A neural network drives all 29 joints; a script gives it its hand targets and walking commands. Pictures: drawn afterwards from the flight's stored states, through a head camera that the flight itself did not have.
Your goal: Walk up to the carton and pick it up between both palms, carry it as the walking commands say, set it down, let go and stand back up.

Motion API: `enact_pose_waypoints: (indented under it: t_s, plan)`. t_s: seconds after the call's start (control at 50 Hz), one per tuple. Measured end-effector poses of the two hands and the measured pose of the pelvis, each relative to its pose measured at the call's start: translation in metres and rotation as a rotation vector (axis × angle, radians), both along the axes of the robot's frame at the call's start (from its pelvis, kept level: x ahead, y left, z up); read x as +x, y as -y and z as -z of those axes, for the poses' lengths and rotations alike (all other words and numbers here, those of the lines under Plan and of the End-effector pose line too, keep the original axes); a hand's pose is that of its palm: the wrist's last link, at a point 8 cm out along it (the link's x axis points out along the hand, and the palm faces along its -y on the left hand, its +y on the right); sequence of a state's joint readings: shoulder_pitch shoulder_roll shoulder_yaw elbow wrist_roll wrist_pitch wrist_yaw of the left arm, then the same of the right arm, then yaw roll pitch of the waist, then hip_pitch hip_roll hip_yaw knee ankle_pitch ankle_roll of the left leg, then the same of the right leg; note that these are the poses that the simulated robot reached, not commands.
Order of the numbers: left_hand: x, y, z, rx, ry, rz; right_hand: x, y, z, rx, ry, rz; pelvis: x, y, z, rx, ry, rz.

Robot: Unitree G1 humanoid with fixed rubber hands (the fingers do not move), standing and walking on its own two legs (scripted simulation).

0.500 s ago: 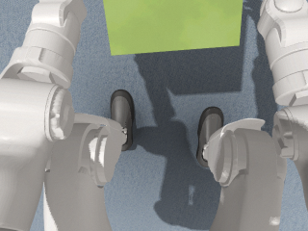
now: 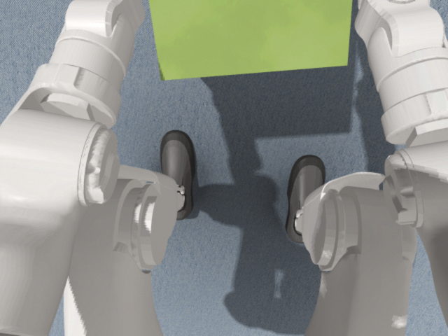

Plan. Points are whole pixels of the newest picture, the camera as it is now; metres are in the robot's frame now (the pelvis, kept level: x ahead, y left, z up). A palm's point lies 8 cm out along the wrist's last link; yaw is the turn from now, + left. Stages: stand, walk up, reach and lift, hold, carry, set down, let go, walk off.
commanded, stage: reach and lift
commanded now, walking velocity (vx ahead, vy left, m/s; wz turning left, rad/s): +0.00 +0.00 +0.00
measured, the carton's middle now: out of the picture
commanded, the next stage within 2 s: none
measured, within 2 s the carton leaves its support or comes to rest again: leaves its support in 0.68 s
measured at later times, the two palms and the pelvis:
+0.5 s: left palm out of the picture +0.56 +0.16 -0.20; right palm out of the picture +0.55 -0.14 -0.21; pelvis +0.00 +0.00 -0.01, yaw +0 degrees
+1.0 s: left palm out of the picture +0.56 +0.16 -0.14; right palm out of the picture +0.55 -0.14 -0.16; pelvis -0.01 +0.00 +0.00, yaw -1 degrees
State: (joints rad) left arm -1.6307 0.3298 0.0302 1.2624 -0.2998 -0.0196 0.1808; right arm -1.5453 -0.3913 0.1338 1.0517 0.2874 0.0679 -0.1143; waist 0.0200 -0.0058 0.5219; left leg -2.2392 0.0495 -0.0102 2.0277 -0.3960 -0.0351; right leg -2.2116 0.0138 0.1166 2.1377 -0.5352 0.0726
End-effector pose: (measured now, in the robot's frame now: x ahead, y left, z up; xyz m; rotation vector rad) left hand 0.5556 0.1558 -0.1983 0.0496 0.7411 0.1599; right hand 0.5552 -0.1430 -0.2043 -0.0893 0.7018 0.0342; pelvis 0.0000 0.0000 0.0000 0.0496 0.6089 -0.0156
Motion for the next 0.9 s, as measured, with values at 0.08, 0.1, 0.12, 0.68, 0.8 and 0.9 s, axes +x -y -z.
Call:
enact_pose_waypoints:
  t_s: [0.08, 0.1, 0.12, 0.68, 0.8, 0.9]
  plan:
    - [0.000, 0.000, 0.000, -0.004, -0.002, -0.003, 0.000, 0.000, 0.000, 0.003, -0.002, 0.004, 0.000, 0.000, 0.000, 0.000, 0.000, 0.000]
    - [0.000, 0.000, 0.000, -0.010, -0.004, -0.008, 0.000, 0.000, 0.000, 0.007, -0.004, 0.009, 0.000, 0.000, 0.000, -0.001, 0.001, 0.001]
    - [0.000, 0.000, 0.000, -0.016, -0.006, -0.013, 0.000, 0.000, 0.001, 0.012, -0.006, 0.015, 0.000, 0.000, 0.000, -0.001, 0.001, 0.001]
    - [0.007, 0.002, -0.011, -0.046, -0.034, -0.013, -0.003, 0.001, -0.002, 0.049, -0.069, 0.051, -0.003, -0.001, 0.007, -0.006, 0.031, 0.006]
    - [0.007, 0.002, -0.031, -0.043, -0.003, -0.016, -0.007, -0.001, -0.015, 0.022, -0.098, 0.044, -0.005, 0.000, 0.005, -0.007, 0.064, 0.008]
    - [0.005, -0.001, -0.047, -0.057, 0.020, -0.037, -0.006, -0.004, -0.033, 0.028, -0.084, 0.039, -0.008, 0.000, 0.004, -0.007, 0.096, 0.010]
